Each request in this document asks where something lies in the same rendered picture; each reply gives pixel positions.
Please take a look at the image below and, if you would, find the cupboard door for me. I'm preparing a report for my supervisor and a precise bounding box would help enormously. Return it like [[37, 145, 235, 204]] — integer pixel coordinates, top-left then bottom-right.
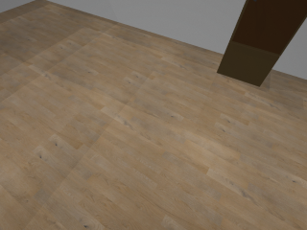
[[232, 0, 307, 54]]

